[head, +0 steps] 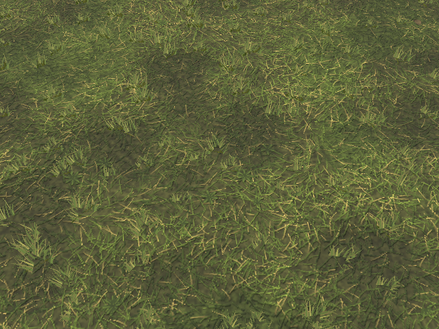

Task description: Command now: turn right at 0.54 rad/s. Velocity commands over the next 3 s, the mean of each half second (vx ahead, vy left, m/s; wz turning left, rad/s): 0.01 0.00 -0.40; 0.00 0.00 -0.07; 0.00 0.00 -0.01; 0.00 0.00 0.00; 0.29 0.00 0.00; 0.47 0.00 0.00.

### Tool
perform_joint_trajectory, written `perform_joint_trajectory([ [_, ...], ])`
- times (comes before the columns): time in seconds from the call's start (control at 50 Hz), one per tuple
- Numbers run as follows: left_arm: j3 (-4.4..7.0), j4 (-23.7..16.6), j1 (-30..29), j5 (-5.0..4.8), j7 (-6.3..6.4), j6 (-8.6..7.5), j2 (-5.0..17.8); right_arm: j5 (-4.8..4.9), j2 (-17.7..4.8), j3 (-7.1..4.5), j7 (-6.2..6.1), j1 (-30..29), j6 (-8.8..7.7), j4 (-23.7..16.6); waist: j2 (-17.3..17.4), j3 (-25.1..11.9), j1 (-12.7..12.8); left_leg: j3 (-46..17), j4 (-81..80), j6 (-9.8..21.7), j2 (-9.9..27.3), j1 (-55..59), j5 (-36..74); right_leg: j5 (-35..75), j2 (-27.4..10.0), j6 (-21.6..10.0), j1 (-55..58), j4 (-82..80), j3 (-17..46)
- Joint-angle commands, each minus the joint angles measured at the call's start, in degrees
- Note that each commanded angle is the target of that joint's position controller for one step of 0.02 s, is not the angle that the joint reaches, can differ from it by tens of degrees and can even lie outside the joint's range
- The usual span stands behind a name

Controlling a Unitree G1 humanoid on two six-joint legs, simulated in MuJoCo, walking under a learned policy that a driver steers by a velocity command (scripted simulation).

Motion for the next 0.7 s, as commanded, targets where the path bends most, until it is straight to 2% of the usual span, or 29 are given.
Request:
perform_joint_trajectory([
  [0.02, 1.78, -3.92, 2.76, 0.19, -0.61, -0.34, 5.02, 1.5, -10.6, -3.06, 0.1, -1.53, -0.83, -2.78, 10.02, -7.62, 1.96, -6.61, -0.37, 9.52, 12.11, 5.28, 21.44, 8.09, 2.54, -3.44, 7.62, -13.12, -3.82],
  [0.04, 2.47, -3.44, 4.84, 0.45, -0.07, -0.34, 6.48, 1.32, -8.93, -2.69, 0.38, 1.56, -1.08, -1.35, 6.54, -8.0, 2.27, -3.6, 4.88, 5.8, 9.96, 1.11, 15.28, 15.23, 2.85, -5.41, 14.32, -18.33, -1.56],
  [0.06, 4.09, -4.13, 6.66, 0.49, 0.97, -0.51, 12.65, -0.92, -5.87, -1.82, 0.74, 3.18, -1.22, -1.86, -7.48, -8.96, 1.22, 2.35, 20.08, -0.17, 4.31, -11.24, -2.3, 34.7, -8.69, -9.85, 24.26, -20.91, 14.66],
  [0.08, 4.57, -5.53, 6.89, 2.32, 0.86, -1.22, 17.0, -2.05, -4.4, -0.99, 0.29, -1.68, -1.36, -5.74, -18.13, -9.43, 2.9, -1.58, 33.05, -3.26, -4.18, -25.09, -26.01, 46.33, -21.42, -22.78, 25.26, -21.48, 32.43],
  [0.1, 3.75, -5.53, 7.86, 3.08, 0.45, -2.42, 13.82, -1.18, -7.41, -1.83, -0.03, -4.88, -1.29, -5.67, -9.88, -12.0, 5.98, -8.79, 40.99, -2.85, -3.2, -25.46, -25.36, 41.56, -20.35, -24.89, 23.94, -22.62, 30.31],
  [0.12, 3.1, -5.41, 5.34, 2.72, 0.55, -3.23, 12.28, -0.13, -8.02, -2.16, -0.19, -4.58, -1.01, -5.39, -8.19, -9.64, 3.98, -9.92, 42.16, -1.92, -2.46, -25.73, -20.41, 37.0, -16.87, -21.81, 21.54, -22.55, 24.99],
  [0.14, 2.87, -5.64, 2.2, 1.59, 0.98, -3.38, 10.9, -0.27, -8.03, -2.43, -0.74, -3.05, -0.72, -3.98, -5.46, -8.22, 2.31, -10.31, 40.34, -1.79, -1.8, -25.73, -15.52, 31.35, -13.44, -18.47, 19.76, -22.51, 21.68],
  [0.16, 2.28, -6.06, -0.1, 0.6, 1.39, -3.13, 9.42, -0.74, -8.7, -2.73, -1.19, -2.49, -0.4, -3.62, -5.81, -7.22, 1.41, -10.65, 38.62, -2.08, -1.57, -25.23, -12.14, 29.72, -12.03, -16.86, 18.06, -22.7, 20.38],
  [0.18, 1.95, -6.34, -0.88, 0.58, 1.77, -2.8, 9.0, -0.87, -8.43, -2.81, -1.16, -1.53, -0.35, -3.35, -6.67, -7.47, 0.58, -10.16, 39.15, -2.5, -2.45, -22.41, -9.65, 30.36, -10.54, -16.51, 15.46, -22.94, 19.18],
  [0.22, 1.46, -6.58, -1.09, 1.17, 2.31, -2.52, 7.95, -0.44, -7.24, -2.53, -0.78, 0.9, -0.45, -2.43, -6.96, -9.17, -0.02, -9.46, 38.04, -3.15, -3.39, -20.21, -6.35, 30.41, -9.58, -16.69, 15.31, -23.0, 17.39],
  [0.3, 1.13, -5.84, -0.09, 1.32, 2.9, -2.38, 7.59, -0.29, -5.17, -1.38, -0.33, -0.97, -0.53, -2.79, -7.36, -8.79, 1.49, -9.37, 26.14, -3.77, -2.79, -17.1, -4.22, 24.99, -9.0, -16.5, 15.81, -22.85, 17.47],
  [0.36, 1.0, -5.53, -0.45, 1.73, 2.54, -2.19, 7.96, -0.04, -5.34, -1.09, 0.26, -1.59, -0.7, -3.03, -8.3, -7.28, 2.44, -8.89, 19.06, -3.36, -2.69, -11.78, -5.48, 19.48, -9.18, -17.06, 12.67, -23.09, 18.99],
  [0.42, 0.47, -4.8, -0.57, 1.7, 1.92, -2.05, 7.39, 0.28, -5.7, -1.07, 0.71, -1.24, -1.13, -3.04, -8.3, -5.93, 2.74, -8.23, 12.23, -2.5, -3.23, -7.18, -6.44, 18.24, -9.31, -17.05, 11.36, -22.19, 21.2],
  [0.46, -0.31, -4.32, -1.9, 1.13, 1.8, -2.02, 5.97, 0.16, -4.52, -0.76, 1.2, 1.04, -1.7, -2.12, -7.14, -5.63, 0.47, -7.15, 0.49, -1.27, -3.87, -0.64, 0.77, 18.73, -7.7, -15.18, 9.97, -20.13, 20.87],
  [0.48, -0.81, -3.68, -0.69, 1.05, 1.8, -2.24, 4.73, -0.5, -4.52, -0.55, 1.43, 1.87, -2.06, -1.87, -5.64, -5.87, -0.13, -8.3, -5.75, -0.29, -2.98, 4.36, 8.59, 17.12, -6.17, -12.78, 8.39, -19.54, 20.38],
  [0.5, -1.36, -3.39, 1.18, 1.97, 1.79, -2.77, 3.13, -1.45, -7.16, -0.84, 1.26, 2.77, -2.31, -2.22, -1.22, -7.53, 0.9, -13.51, -5.76, 1.5, 2.72, 9.8, 18.88, 11.97, -3.44, -9.33, 5.82, -16.54, 18.06],
  [0.52, -1.2, -2.97, 5.1, 2.51, 1.36, -3.41, 2.74, -1.68, -10.72, -1.42, 1.19, 0.44, -2.23, -2.44, 7.58, -7.3, 5.45, -17.44, -3.57, 5.52, 7.11, 9.02, 23.95, 3.46, 2.42, -6.52, 4.04, -14.14, 11.58],
  [0.54, -1.25, -2.65, 3.82, 2.71, 1.46, -3.47, 3.02, -1.56, -6.9, -0.58, 1.51, -1.11, -2.24, -2.29, 9.85, -7.97, 4.58, -18.48, -5.25, 8.35, 7.55, 3.11, 15.38, 2.18, 2.39, -4.32, 9.2, -14.72, 9.08],
  [0.56, -0.95, -2.55, 1.74, 2.7, 1.53, -3.27, 4.08, -1.45, -4.68, 0.11, 1.82, -2.53, -2.43, -2.66, 8.74, -6.46, 3.65, -16.57, -5.63, 7.01, 4.83, 1.65, 8.37, 4.65, 2.19, -3.74, 10.48, -15.19, 9.09],
  [0.6, -0.65, -2.51, -0.37, 2.3, 1.81, -2.43, 4.44, -1.33, -5.52, 0.09, 1.95, -2.09, -2.94, -2.59, 7.33, -4.32, 1.92, -13.5, -4.69, 4.08, 1.67, 1.18, 4.74, 8.57, 2.16, -4.59, 9.32, -15.02, 9.87],
  [0.64, -0.7, -2.23, 0.18, 2.09, 1.77, -2.15, 3.79, -1.22, -5.42, 0.31, 1.7, -0.3, -3.38, -1.97, 5.51, -3.82, 1.56, -12.41, -3.7, 3.31, 0.82, 1.27, 4.64, 10.53, 1.57, -5.29, 9.28, -15.72, 10.74],
  [0.7, -0.78, -1.21, 0.95, 1.97, 1.78, -2.5, 2.76, -1.01, -4.74, 0.7, 1.33, 0.47, -3.09, -1.93, 2.8, -3.9, 0.97, -11.58, -2.32, 3.32, 0.04, 2.39, 5.39, 11.91, 1.4, -5.25, 8.82, -15.97, 11.03],
])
